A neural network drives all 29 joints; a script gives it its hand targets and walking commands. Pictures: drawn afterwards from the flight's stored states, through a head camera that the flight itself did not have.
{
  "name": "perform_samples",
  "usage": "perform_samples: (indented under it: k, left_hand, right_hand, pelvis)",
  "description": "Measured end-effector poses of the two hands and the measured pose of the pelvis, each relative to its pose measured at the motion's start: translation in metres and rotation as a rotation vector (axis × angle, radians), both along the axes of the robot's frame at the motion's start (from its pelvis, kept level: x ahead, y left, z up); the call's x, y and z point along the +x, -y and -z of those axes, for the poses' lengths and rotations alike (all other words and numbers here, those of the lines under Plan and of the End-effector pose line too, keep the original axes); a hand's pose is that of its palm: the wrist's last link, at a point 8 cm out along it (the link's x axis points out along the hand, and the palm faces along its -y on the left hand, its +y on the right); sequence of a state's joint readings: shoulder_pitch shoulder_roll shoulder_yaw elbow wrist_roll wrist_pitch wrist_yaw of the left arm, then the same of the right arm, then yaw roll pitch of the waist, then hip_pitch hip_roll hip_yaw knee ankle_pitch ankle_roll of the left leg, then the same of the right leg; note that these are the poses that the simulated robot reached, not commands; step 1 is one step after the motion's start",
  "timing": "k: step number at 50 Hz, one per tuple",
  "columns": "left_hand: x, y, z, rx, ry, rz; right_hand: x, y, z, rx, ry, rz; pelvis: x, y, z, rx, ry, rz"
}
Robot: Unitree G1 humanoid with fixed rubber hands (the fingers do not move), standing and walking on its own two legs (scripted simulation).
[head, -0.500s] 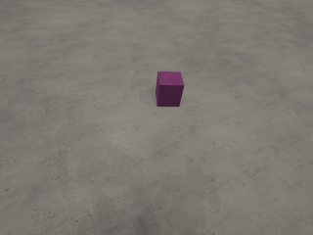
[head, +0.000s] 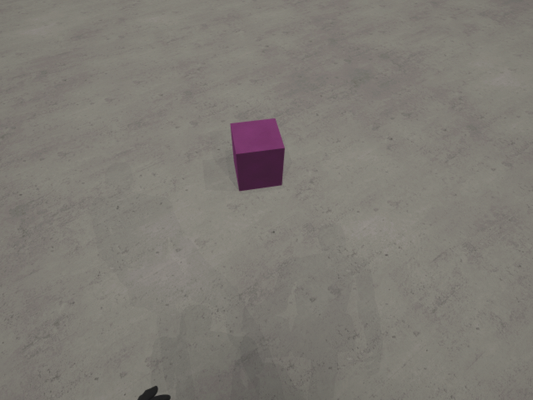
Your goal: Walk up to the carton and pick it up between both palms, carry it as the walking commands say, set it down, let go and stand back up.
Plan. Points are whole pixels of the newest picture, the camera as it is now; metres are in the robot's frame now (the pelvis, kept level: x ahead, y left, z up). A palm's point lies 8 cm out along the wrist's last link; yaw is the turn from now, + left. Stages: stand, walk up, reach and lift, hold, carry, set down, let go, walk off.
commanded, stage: walk up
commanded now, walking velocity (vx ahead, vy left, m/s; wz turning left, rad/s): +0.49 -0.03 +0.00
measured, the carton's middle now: (256, 155) +1.19 -0.04 -0.63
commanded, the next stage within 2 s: none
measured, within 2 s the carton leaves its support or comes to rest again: neither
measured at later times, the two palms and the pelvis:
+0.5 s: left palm (127, 328) +0.28 +0.24 -0.13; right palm (394, 355) +0.21 -0.22 -0.14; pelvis +0.23 +0.00 +0.00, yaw -2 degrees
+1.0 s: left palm (159, 280) +0.37 +0.19 -0.14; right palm (365, 168) +0.60 -0.26 -0.09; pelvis +0.45 -0.03 +0.01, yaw +0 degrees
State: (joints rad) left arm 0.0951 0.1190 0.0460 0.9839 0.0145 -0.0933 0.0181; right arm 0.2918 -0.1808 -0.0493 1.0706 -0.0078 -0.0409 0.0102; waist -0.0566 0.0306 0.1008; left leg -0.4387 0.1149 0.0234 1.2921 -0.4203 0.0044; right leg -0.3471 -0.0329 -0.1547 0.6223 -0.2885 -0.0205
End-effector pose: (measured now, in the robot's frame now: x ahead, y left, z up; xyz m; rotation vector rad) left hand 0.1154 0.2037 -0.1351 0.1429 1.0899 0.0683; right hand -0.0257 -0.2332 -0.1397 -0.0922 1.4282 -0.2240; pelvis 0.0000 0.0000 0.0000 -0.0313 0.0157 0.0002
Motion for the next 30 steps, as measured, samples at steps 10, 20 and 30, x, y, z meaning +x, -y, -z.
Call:
perform_samples:
  k: [10,20,30]
  left_hand:
    - [-0.050,-0.056,0.015,0.027,-0.277,-0.196]
    - [0.065,-0.059,0.010,0.027,-0.280,-0.112]
    - [0.259,-0.001,-0.008,0.082,-0.082,0.046]
  right_hand:
    - [0.297,-0.013,-0.039,-0.072,0.476,-0.257]
    - [0.284,-0.026,-0.009,-0.015,0.267,-0.132]
    - [0.229,0.022,0.020,0.056,-0.088,0.067]
  pelvis:
    - [0.105,-0.020,0.005,-0.020,0.035,-0.012]
    - [0.186,-0.018,0.001,0.028,0.075,0.019]
    - [0.283,0.032,0.008,0.040,0.043,0.035]
